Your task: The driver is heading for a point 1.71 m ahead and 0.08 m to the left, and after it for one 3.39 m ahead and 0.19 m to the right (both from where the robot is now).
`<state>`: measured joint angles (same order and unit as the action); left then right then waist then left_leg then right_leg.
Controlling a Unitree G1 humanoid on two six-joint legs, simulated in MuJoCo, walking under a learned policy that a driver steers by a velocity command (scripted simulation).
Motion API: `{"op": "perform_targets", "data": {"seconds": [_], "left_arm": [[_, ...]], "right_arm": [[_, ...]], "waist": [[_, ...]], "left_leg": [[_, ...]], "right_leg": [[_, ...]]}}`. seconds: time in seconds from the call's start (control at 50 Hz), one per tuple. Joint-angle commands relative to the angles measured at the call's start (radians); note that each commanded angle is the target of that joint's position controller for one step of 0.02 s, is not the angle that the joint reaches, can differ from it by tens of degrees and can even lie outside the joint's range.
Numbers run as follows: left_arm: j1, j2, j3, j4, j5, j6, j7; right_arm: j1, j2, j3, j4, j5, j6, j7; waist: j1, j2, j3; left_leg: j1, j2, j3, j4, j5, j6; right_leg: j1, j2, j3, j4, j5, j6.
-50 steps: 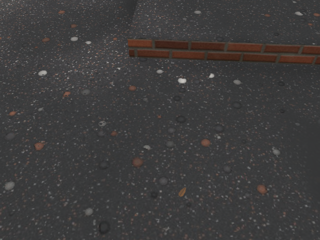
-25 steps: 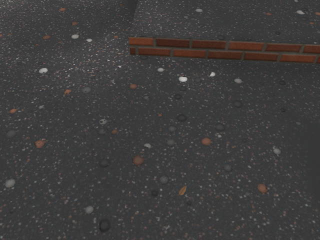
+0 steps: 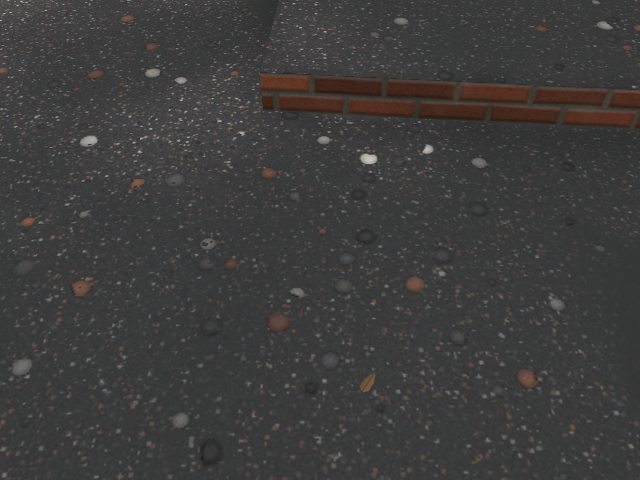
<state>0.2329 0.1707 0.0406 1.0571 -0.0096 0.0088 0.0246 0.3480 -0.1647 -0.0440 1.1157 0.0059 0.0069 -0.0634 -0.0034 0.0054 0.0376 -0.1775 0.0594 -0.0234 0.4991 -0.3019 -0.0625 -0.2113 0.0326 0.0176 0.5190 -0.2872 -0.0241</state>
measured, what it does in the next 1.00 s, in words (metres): walks ahead: right foot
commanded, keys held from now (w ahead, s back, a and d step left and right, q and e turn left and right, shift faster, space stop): w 0.82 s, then no key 0.18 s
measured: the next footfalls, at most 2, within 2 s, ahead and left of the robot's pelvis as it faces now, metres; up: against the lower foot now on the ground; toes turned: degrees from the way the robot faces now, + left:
right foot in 0.72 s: +0.45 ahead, -0.06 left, +0.00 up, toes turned -1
left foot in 1.18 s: +0.64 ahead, +0.15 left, +0.00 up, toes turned +1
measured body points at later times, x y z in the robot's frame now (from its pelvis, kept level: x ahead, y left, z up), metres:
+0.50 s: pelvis +0.13 +0.06 +0.01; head +0.14 +0.08 +0.46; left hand +0.28 +0.31 -0.12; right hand +0.03 -0.16 -0.13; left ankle +0.03 +0.14 -0.74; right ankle +0.25 -0.10 -0.66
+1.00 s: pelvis +0.41 +0.02 +0.01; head +0.44 +0.02 +0.46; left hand +0.43 +0.27 -0.13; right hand +0.54 -0.24 -0.11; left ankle +0.50 +0.18 -0.67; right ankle +0.41 -0.06 -0.74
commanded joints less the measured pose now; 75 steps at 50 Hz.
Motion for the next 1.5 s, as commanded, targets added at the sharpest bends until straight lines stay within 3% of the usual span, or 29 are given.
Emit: {"op": "perform_targets", "data": {"seconds": [0.02,0.08,0.12,0.16,0.22,0.24,0.26,0.28,0.3,0.34,0.44,0.64,0.68,0.72,0.74,0.76,0.8,0.84,0.92,1.02,1.16,1.2,1.22,1.24,1.28,1.34,1.4,1.42,1.5], "left_arm": [[0.063,0.130,0.029,-0.023,-0.012,0.000,0.009],[0.169,0.209,0.057,-0.018,-0.022,-0.025,0.007],[0.134,0.207,0.057,-0.037,-0.010,-0.059,0.007],[0.042,0.189,0.051,-0.067,-0.025,-0.077,0.006],[-0.033,0.177,0.046,-0.081,-0.031,-0.054,0.001],[-0.042,0.128,0.030,-0.088,-0.022,-0.057,-0.004],[-0.041,0.065,0.014,-0.114,-0.008,-0.070,-0.008],[-0.042,0.077,0.018,-0.136,-0.037,-0.089,-0.008],[-0.065,0.108,0.020,-0.141,-0.056,-0.102,-0.009],[-0.059,0.129,0.027,-0.117,-0.026,-0.113,-0.010],[-0.136,0.100,0.029,-0.132,-0.003,-0.092,-0.027],[-0.446,0.110,0.003,-0.269,-0.024,-0.112,-0.068],[-0.367,0.153,0.022,-0.261,-0.021,-0.120,-0.073],[-0.031,0.233,0.065,-0.167,-0.026,-0.119,-0.065],[0.163,0.313,0.086,-0.127,-0.005,-0.112,-0.055],[0.210,0.325,0.079,-0.105,0.006,-0.109,-0.063],[0.031,0.195,0.044,-0.124,-0.012,-0.115,-0.063],[-0.111,0.147,0.026,-0.150,0.008,-0.132,-0.072],[-0.076,0.140,0.009,-0.098,0.023,-0.139,-0.060],[-0.022,0.195,0.010,-0.070,0.020,-0.111,-0.022],[0.005,0.197,0.007,-0.029,-0.009,-0.077,-0.015],[0.173,0.133,-0.009,-0.005,0.024,-0.090,-0.017],[0.219,0.076,-0.027,0.019,0.019,-0.084,-0.015],[0.157,0.116,-0.020,0.008,0.006,-0.065,-0.011],[0.064,0.151,-0.008,-0.014,-0.002,-0.024,0.004],[0.096,0.117,-0.010,0.015,0.011,0.009,0.013],[0.079,0.150,-0.008,0.019,0.031,0.013,0.007],[0.065,0.189,0.001,0.026,0.020,0.008,0.007],[0.025,0.154,-0.004,0.025,0.016,-0.034,0.007]], "right_arm": [[0.093,-0.075,-0.015,-0.010,0.009,0.000,-0.008],[-0.002,-0.042,-0.006,-0.077,0.013,-0.041,0.002],[-0.047,-0.058,-0.012,-0.113,0.030,-0.075,0.020],[-0.025,-0.075,-0.018,-0.119,0.033,-0.097,0.032],[0.201,-0.061,-0.037,-0.009,0.015,-0.101,0.044],[0.317,-0.087,-0.048,0.018,0.009,-0.097,0.045],[0.389,-0.192,-0.063,-0.002,0.013,-0.099,0.046],[0.381,-0.211,-0.054,-0.003,-0.012,-0.112,0.059],[0.278,-0.164,-0.037,-0.031,-0.007,-0.125,0.063],[0.137,-0.139,-0.018,-0.076,0.000,-0.129,0.074],[0.218,-0.110,-0.001,-0.057,-0.005,-0.107,0.055],[0.232,-0.165,-0.021,-0.045,0.011,-0.094,0.038],[0.204,-0.190,-0.031,-0.053,0.004,-0.088,0.039],[0.149,-0.201,-0.031,-0.076,-0.004,-0.079,0.046],[0.163,-0.152,-0.015,-0.105,-0.014,-0.085,0.053],[0.278,-0.020,0.022,-0.091,0.001,-0.113,0.070],[0.071,-0.168,-0.018,-0.143,0.049,-0.148,0.068],[0.001,-0.161,-0.032,-0.158,0.020,-0.140,0.043],[0.053,-0.101,-0.033,-0.168,0.012,-0.100,0.030],[-0.144,-0.089,-0.017,-0.230,-0.005,-0.088,0.039],[-0.180,-0.167,-0.031,-0.231,-0.017,-0.083,0.051],[-0.122,-0.277,-0.052,-0.218,-0.029,-0.081,0.042],[-0.090,-0.196,-0.033,-0.200,-0.026,-0.068,0.044],[-0.094,-0.133,-0.014,-0.198,-0.020,-0.061,0.051],[-0.175,-0.151,-0.008,-0.212,-0.025,-0.054,0.055],[-0.320,-0.181,-0.013,-0.241,-0.021,-0.040,0.043],[-0.255,-0.167,-0.012,-0.204,-0.008,-0.031,0.042],[-0.245,-0.161,-0.014,-0.205,-0.007,-0.028,0.039],[-0.211,-0.147,-0.014,-0.174,-0.007,-0.039,0.032]], "waist": [[0.012,-0.055,0.038],[0.069,-0.201,0.127],[0.056,-0.191,0.158],[0.007,-0.150,0.121],[-0.102,-0.059,0.018],[-0.140,0.078,-0.022],[-0.135,0.327,-0.040],[-0.108,0.345,-0.021],[-0.068,0.193,0.089],[-0.023,0.065,0.095],[-0.036,0.092,0.045],[-0.059,0.087,0.118],[0.000,0.120,0.037],[0.163,0.141,-0.162],[0.192,-0.011,-0.332],[0.116,-0.259,-0.497],[0.103,-0.138,-0.200],[0.021,0.001,-0.078],[-0.050,-0.057,-0.055],[-0.008,-0.070,-0.071],[-0.023,-0.048,-0.092],[0.048,0.117,-0.211],[0.031,0.206,-0.290],[0.013,0.187,-0.272],[0.022,0.140,-0.197],[0.087,0.125,-0.133],[0.051,0.067,-0.066],[0.021,-0.014,-0.009],[0.009,-0.043,-0.032]], "left_leg": [[-0.097,-0.085,0.108,0.033,-0.172,0.034],[-0.300,-0.065,0.091,0.314,-0.213,0.075],[-0.412,0.000,0.000,0.458,-0.259,0.119],[-0.370,0.039,-0.023,0.315,-0.249,0.156],[0.148,-0.106,0.138,0.017,0.060,0.118],[0.270,-0.004,-0.017,-0.048,-0.015,0.135],[0.334,0.251,-0.445,-0.240,-0.110,0.233],[0.272,0.365,-0.757,-0.362,-0.344,0.352],[0.226,0.360,-0.707,-0.362,-0.404,0.342],[0.169,0.256,-0.442,-0.343,-0.170,0.258],[0.190,0.142,-0.130,-0.341,0.376,0.211],[0.242,0.184,-0.033,-0.338,0.490,0.215],[0.298,0.193,-0.020,-0.208,0.824,0.197],[0.170,0.140,0.016,0.158,1.014,0.156],[-0.144,0.047,0.050,0.515,0.619,0.118],[-0.427,-0.133,-0.069,0.811,-0.259,0.087],[-0.578,-0.026,-0.093,0.878,-0.152,0.130],[-0.446,0.050,-0.061,0.784,-0.012,0.124],[-0.332,0.062,-0.034,0.637,0.014,0.086],[-0.269,0.020,0.024,0.240,0.289,0.055],[-0.117,-0.025,0.015,-0.066,0.373,0.108],[0.221,0.157,-0.141,0.005,1.000,0.222],[0.278,0.252,-0.244,-0.007,0.968,0.331],[0.215,0.264,-0.300,-0.063,0.793,0.350],[0.084,0.238,-0.311,-0.143,0.441,0.309],[-0.152,0.155,-0.206,-0.209,0.142,0.222],[-0.219,0.052,-0.098,-0.205,-0.173,0.125],[-0.161,0.000,-0.039,-0.187,-0.151,0.104],[-0.020,-0.015,-0.011,-0.056,0.204,0.126]], "right_leg": [[-0.036,-0.045,0.071,-0.146,-0.333,-0.057],[-0.072,-0.283,0.450,-0.327,-0.661,-0.209],[-0.066,-0.375,0.576,-0.367,-0.546,-0.265],[-0.052,-0.347,0.466,-0.324,-0.382,-0.208],[-0.290,-0.141,0.131,-0.116,-0.215,-0.104],[-0.392,-0.080,0.035,0.129,-0.148,-0.060],[-0.559,0.004,-0.057,0.481,-0.214,-0.006],[-0.662,0.006,0.038,0.660,-0.277,-0.030],[-0.756,-0.066,0.071,0.749,-0.178,-0.053],[-0.720,-0.126,0.060,0.687,0.035,-0.067],[-0.616,-0.127,-0.017,0.465,0.211,-0.020],[-0.464,-0.067,-0.059,0.024,0.304,-0.048],[-0.317,-0.017,-0.090,0.008,0.231,-0.087],[0.134,-0.004,-0.077,0.010,0.258,-0.153],[0.508,-0.237,0.232,0.021,0.188,-0.245],[0.726,-0.441,0.722,-0.145,-0.014,-0.382],[0.453,-0.353,0.522,-0.243,-0.003,-0.279],[0.127,-0.290,0.315,-0.293,0.305,-0.236],[-0.046,-0.238,0.104,-0.319,0.752,-0.239],[-0.052,-0.171,-0.022,-0.298,0.793,-0.189],[0.081,-0.189,0.044,-0.115,0.568,-0.126],[-0.090,-0.058,-0.010,0.074,0.176,-0.034],[-0.144,-0.026,-0.030,0.188,-0.118,0.009],[-0.155,-0.030,-0.012,0.236,-0.276,0.027],[-0.176,-0.058,0.014,0.255,-0.293,0.040],[0.002,-0.073,-0.004,0.078,-0.061,0.038],[0.048,-0.092,-0.002,-0.081,0.034,0.000],[-0.080,-0.089,0.003,-0.091,-0.112,-0.018],[-0.113,-0.093,0.009,-0.124,-0.003,0.002]]}}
